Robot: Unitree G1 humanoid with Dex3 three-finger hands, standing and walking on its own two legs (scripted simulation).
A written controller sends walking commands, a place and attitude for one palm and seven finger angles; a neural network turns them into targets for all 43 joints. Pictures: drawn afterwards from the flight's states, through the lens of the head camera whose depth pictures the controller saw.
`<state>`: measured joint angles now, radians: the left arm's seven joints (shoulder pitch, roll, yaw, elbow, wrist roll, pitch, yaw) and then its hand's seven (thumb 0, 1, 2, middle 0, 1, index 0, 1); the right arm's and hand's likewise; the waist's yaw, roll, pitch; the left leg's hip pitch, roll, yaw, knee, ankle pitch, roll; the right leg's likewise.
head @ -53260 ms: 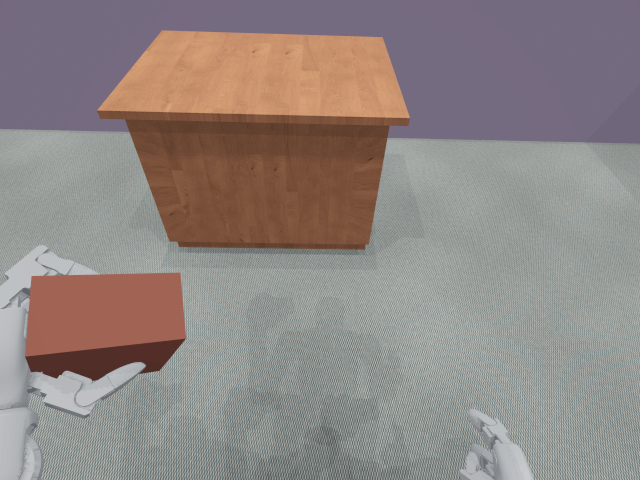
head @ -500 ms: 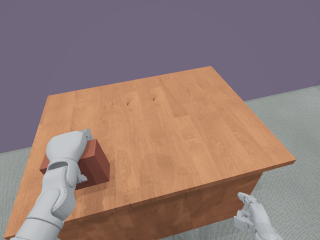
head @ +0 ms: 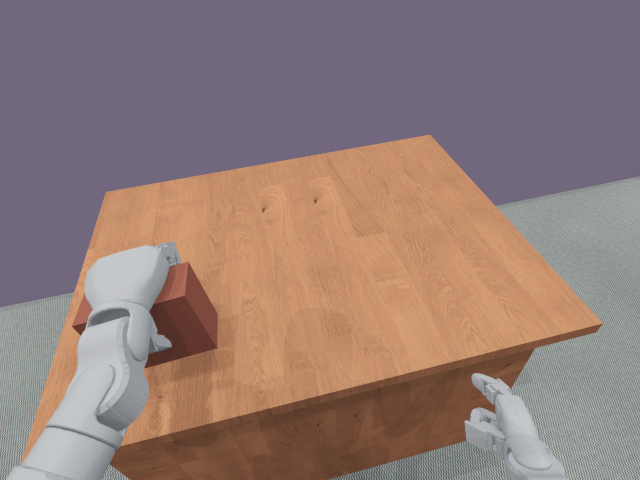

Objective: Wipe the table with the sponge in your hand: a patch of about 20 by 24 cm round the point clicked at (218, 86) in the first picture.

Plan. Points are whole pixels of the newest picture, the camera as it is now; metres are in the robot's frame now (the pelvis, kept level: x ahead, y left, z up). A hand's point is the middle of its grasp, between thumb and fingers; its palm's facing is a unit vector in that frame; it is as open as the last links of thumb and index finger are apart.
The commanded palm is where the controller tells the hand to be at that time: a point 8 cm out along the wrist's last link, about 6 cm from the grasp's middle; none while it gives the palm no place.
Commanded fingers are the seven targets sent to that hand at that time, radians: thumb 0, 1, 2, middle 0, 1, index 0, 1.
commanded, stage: bring the sponge back beside the body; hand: left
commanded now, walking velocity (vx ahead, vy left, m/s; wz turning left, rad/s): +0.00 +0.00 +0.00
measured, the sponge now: (159, 327) +0.27 +0.27 +0.05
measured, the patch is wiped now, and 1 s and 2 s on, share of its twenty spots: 1.00 1.00 1.00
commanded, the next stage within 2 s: step back with the hand held close in 1.66 s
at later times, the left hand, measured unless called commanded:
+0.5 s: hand (127, 326) +0.25 +0.28 +0.09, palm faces +0.01 -0.13 -0.99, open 10.4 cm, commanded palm +0.22 +0.28 +0.17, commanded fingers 0.00 0.10 1.30 -1.20 -1.60 -1.20 -1.60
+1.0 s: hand (102, 357) +0.20 +0.28 +0.10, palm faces +0.04 -0.13 -0.99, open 10.4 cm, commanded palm +0.17 +0.28 +0.18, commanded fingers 0.00 0.10 1.30 -1.20 -1.60 -1.20 -1.60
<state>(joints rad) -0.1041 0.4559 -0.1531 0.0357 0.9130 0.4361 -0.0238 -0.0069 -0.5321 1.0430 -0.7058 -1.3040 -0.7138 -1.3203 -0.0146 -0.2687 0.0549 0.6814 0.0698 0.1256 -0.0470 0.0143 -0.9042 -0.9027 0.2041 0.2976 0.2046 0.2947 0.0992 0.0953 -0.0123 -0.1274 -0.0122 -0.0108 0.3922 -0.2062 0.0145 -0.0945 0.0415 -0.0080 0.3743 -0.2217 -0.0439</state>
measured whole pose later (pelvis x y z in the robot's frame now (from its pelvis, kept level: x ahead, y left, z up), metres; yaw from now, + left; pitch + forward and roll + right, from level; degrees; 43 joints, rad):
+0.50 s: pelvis +0.00 +0.01 +0.00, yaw +0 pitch -4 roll +0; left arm 0.03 0.49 -0.10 -0.10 0.89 0.40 -0.05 -0.01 -0.53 1.04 -0.71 -1.30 -0.71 -1.32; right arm 0.00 -0.28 0.05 0.67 0.06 0.12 -0.05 0.01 -0.90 -0.90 0.20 0.30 0.20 0.29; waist 0.11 0.09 0.01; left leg -0.12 -0.02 -0.01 0.40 -0.21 0.03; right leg -0.08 0.04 -0.01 0.37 -0.22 -0.03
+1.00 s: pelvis -0.02 +0.01 +0.00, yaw +0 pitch -6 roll +0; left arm 0.18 0.51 -0.06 -0.25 0.87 0.37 -0.05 -0.01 -0.53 1.04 -0.71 -1.30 -0.71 -1.32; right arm -0.02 -0.26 0.06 0.66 0.05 0.10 -0.04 0.01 -0.90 -0.90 0.20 0.30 0.20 0.29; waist 0.13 0.10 0.01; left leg -0.11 -0.02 -0.01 0.41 -0.20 0.02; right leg -0.07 0.04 0.00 0.37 -0.20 -0.04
